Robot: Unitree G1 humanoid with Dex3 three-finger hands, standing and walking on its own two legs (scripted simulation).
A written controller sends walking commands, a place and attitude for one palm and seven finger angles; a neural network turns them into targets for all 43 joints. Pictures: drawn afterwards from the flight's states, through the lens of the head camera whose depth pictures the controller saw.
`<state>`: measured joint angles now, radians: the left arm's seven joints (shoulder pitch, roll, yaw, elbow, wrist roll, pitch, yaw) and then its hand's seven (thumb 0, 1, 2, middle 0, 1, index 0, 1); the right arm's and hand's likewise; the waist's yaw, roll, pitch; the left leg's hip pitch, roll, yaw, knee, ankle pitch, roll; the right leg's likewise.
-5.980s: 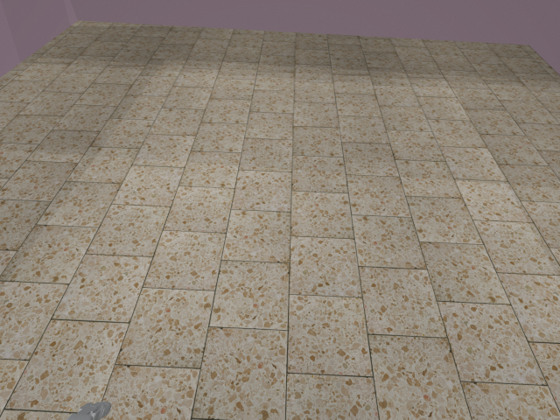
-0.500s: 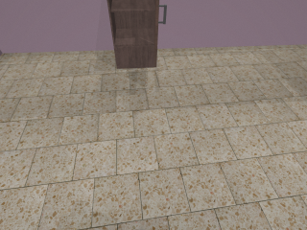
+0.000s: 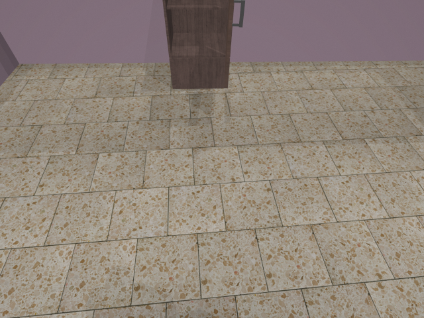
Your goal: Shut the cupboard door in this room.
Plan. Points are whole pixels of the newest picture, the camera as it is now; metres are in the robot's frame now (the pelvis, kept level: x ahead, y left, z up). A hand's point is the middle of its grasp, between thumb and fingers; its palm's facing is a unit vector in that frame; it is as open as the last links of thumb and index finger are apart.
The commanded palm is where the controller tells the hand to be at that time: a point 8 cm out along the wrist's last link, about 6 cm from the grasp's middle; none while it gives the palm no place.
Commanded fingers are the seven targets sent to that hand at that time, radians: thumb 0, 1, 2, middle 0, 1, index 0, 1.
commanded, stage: turn or walk to find it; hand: left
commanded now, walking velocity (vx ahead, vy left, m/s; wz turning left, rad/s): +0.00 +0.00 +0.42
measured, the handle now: (238, 13) +1.52 -0.04 -0.04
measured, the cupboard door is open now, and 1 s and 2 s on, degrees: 84 84 84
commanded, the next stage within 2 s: stand and wait in 1.34 s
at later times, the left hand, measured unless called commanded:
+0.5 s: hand out of the picture +0.06 +0.19 -0.14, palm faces +0.23 -0.93 -0.30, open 7.4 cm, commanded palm none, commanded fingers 0.00 0.90 0.90 -0.20 -0.30 -0.20 -0.30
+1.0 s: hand out of the picture -0.12 +0.19 -0.18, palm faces +0.48 -0.84 -0.24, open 7.4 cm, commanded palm none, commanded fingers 0.00 0.90 0.90 -0.20 -0.30 -0.20 -0.30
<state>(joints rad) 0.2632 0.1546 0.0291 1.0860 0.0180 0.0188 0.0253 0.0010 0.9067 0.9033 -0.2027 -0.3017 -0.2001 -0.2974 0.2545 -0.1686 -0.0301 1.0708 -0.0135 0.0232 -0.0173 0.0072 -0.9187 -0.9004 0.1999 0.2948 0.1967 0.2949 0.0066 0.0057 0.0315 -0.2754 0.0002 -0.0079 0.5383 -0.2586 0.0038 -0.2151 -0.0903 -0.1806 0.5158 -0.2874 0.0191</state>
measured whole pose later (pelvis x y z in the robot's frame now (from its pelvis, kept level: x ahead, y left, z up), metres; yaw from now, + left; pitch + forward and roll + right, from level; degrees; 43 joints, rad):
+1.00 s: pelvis -0.02 +0.00 +0.00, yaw +26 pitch +0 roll -1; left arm 0.28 0.26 0.06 1.00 0.02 0.06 0.02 0.01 0.91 0.90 -0.20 -0.30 -0.20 -0.30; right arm 0.10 -0.21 -0.04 0.93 -0.01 0.02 0.00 0.00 -0.90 -0.90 0.20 0.29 0.20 0.29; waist 0.04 -0.05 0.10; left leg -0.26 0.00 0.05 0.57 -0.31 0.04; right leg -0.40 -0.10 -0.07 1.06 -0.52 0.07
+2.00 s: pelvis -0.03 -0.01 +0.01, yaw +38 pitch -2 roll +0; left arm 0.33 0.17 0.00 1.17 0.02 0.01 0.02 0.00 0.91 0.90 -0.20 -0.30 -0.20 -0.30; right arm 0.16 -0.15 -0.01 1.09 0.00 0.00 -0.04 0.00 -0.93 -0.90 0.20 0.29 0.20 0.30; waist 0.05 -0.03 0.02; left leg -0.13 0.02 0.07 0.42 -0.27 0.01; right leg -0.15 -0.06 -0.10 0.41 -0.22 0.03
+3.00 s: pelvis -0.03 -0.04 +0.00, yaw +48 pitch +1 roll +0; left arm 0.17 0.22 0.06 1.00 0.02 0.05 0.02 0.00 0.91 0.90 -0.20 -0.30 -0.20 -0.30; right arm 0.25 -0.17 -0.05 0.99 -0.03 0.02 -0.02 0.00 -0.90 -0.90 0.20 0.29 0.20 0.29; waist -0.02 -0.01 0.06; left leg -0.32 -0.03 -0.10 0.57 -0.27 0.01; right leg -0.38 -0.04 -0.07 0.89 -0.51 0.04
